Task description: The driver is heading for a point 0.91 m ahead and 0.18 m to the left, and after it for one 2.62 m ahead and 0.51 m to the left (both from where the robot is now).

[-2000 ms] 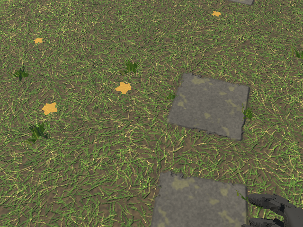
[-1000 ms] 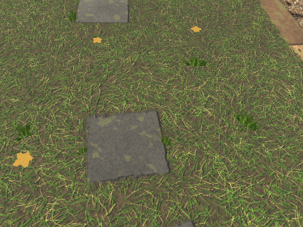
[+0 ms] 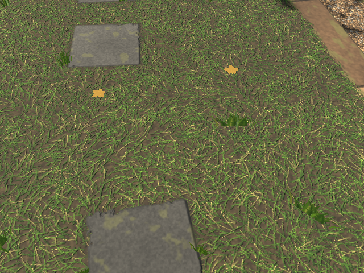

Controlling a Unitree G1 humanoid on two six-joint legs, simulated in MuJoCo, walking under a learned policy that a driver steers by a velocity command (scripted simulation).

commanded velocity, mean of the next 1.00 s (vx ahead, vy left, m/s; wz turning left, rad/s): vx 0.48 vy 0.00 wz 0.28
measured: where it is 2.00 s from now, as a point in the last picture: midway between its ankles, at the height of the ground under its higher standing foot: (170, 213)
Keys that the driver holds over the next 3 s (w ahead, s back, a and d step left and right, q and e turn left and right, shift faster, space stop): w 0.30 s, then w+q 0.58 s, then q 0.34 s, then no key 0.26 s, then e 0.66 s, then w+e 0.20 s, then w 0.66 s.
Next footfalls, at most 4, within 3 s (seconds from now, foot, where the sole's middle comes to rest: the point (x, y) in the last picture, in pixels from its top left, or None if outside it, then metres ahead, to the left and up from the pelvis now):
0.38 right None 0.39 -0.16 -0.77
0.92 left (151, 226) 0.64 0.13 -0.77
1.40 right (182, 179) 0.85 0.01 -0.77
1.70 left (136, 221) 0.66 0.19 -0.77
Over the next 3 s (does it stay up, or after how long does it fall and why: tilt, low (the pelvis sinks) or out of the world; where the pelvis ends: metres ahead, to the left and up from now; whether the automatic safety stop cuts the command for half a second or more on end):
stays up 1.00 0.04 -0.02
